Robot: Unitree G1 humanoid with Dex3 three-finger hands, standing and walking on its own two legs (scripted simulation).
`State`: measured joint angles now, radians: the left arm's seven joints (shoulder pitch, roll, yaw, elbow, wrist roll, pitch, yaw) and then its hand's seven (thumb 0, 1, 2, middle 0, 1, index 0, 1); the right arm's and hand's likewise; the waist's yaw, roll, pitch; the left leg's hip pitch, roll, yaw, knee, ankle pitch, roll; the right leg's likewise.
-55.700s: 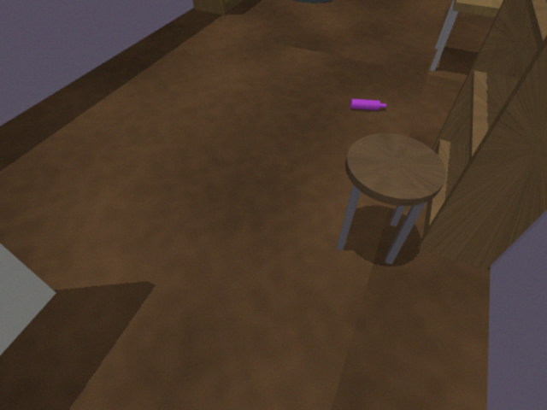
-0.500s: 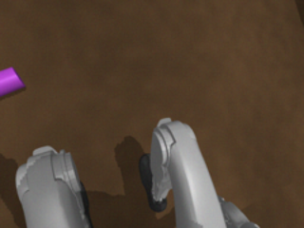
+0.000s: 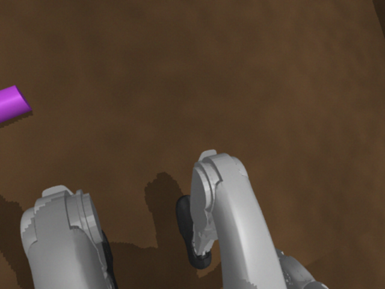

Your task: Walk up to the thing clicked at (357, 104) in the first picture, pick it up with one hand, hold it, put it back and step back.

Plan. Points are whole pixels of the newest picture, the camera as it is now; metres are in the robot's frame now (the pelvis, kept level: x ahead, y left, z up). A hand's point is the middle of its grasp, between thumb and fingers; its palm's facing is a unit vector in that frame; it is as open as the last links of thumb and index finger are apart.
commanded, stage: rise first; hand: left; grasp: from above
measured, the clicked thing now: out of the picture +0.48 +0.37 -0.28
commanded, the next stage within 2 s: approach in 0.50 s
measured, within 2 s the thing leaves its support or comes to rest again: neither
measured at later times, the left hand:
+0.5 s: hand out of the picture +0.45 +0.38 -0.17, palm faces -0.40 -0.20 -0.90, open 14.0 cm
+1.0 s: hand out of the picture +0.51 +0.33 -0.16, palm faces -0.31 -0.18 -0.93, open 14.3 cm
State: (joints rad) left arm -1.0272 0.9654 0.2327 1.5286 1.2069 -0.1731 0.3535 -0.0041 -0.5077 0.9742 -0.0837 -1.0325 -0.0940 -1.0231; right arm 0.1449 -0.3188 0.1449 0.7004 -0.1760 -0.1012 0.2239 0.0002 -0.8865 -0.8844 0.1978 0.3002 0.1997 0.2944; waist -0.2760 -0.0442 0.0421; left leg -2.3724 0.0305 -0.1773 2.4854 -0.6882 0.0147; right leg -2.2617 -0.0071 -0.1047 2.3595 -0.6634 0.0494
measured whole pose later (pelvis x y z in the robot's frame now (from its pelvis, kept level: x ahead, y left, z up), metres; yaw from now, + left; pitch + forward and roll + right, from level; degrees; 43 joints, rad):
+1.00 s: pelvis +0.00 +0.00 +0.00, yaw +0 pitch +33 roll -11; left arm -1.20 0.93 0.16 1.60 1.24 -0.09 0.42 0.00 -0.57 1.03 -0.08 -1.01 -0.07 -1.02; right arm 0.17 -0.32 0.17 0.68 -0.18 -0.12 0.22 0.00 -0.89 -0.88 0.20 0.30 0.20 0.29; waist -0.35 -0.05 0.03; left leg -2.39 0.03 -0.17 2.48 -0.69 0.01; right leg -2.28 0.00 -0.10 2.36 -0.66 0.05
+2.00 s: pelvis +0.00 +0.00 -0.01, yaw -3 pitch +31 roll -13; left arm -1.17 1.07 0.22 1.73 1.20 -0.09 0.50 0.00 -0.54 1.01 -0.09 -0.95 -0.08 -0.97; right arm 0.17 -0.34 0.28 0.65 -0.22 -0.20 0.22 0.00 -0.89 -0.89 0.20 0.30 0.20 0.29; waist -0.40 -0.11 0.15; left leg -2.38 0.04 -0.22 2.53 -0.72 0.02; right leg -2.26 0.02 -0.13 2.37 -0.66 0.06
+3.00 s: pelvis +0.00 +0.01 -0.01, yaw -5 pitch +28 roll -16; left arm -1.18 1.17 0.19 1.79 1.19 -0.14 0.56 0.00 -0.49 1.00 -0.12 -1.00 -0.11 -1.01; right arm 0.12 -0.37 0.36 0.62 -0.25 -0.25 0.24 0.00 -0.90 -0.90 0.20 0.30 0.20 0.29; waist -0.41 -0.17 0.23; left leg -2.36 0.04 -0.27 2.55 -0.72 0.02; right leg -2.22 0.04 -0.17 2.34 -0.64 0.07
